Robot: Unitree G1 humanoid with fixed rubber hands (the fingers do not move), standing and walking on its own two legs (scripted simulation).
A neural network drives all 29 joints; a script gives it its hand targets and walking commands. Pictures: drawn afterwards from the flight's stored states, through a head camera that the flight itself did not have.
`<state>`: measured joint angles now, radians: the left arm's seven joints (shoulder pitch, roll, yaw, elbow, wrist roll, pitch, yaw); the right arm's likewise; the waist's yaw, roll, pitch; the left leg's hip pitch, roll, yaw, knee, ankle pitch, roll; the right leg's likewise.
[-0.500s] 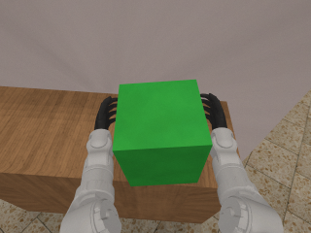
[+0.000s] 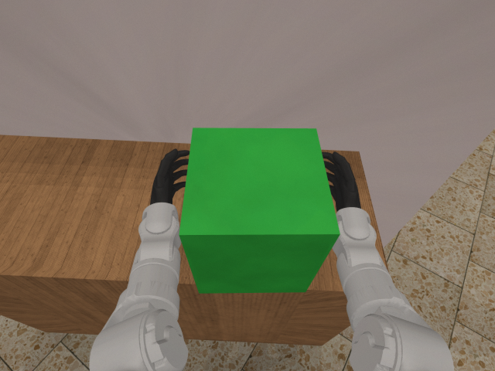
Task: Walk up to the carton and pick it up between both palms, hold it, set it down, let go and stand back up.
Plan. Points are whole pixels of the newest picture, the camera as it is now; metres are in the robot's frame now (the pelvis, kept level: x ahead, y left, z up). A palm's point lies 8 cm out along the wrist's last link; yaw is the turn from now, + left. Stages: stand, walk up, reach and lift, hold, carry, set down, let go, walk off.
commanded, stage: set down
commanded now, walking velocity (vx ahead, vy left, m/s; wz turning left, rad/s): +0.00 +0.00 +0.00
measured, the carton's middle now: (253, 216) +0.39 +0.03 -0.02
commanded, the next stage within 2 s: none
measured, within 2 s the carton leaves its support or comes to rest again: neither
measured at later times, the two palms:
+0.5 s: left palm (156, 196) +0.40 +0.20 +0.03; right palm (337, 195) +0.42 -0.11 +0.03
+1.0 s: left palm (119, 169) +0.40 +0.24 +0.10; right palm (397, 171) +0.42 -0.19 +0.10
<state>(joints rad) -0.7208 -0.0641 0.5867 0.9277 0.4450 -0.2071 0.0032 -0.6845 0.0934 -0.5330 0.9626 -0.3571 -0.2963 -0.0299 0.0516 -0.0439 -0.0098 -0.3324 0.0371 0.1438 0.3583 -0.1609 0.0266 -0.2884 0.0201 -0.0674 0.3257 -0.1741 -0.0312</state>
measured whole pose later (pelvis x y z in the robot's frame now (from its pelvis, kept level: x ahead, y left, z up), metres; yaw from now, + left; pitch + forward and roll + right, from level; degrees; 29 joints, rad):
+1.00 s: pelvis -0.04 -0.02 -0.02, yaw +1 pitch +19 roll +0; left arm -1.06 0.38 -0.11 1.39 -0.37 -0.22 0.01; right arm -1.02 -0.33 0.20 1.32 0.48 -0.10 -0.02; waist 0.02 -0.05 -0.24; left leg -0.72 0.05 0.08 0.57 -0.17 0.01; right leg -0.69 0.03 -0.09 0.57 -0.21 -0.06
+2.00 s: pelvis -0.01 +0.00 +0.00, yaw +2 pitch +0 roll -1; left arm -0.39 0.23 0.12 0.55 -0.12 0.15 0.00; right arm -0.45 -0.20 0.00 0.73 0.30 0.03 -0.07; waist 0.02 -0.03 -0.05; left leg -0.21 0.02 0.06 0.37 -0.16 0.02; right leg -0.14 0.03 -0.07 0.32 -0.17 -0.03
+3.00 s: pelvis +0.01 +0.00 +0.00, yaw +1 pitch -3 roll +0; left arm 0.18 0.22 -0.02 0.55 -0.14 -0.30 0.02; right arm 0.17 -0.16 0.05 0.63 0.19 -0.39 0.01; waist 0.03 -0.04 0.01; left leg -0.10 0.01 0.07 0.38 -0.22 0.01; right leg -0.07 0.02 -0.03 0.37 -0.25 -0.03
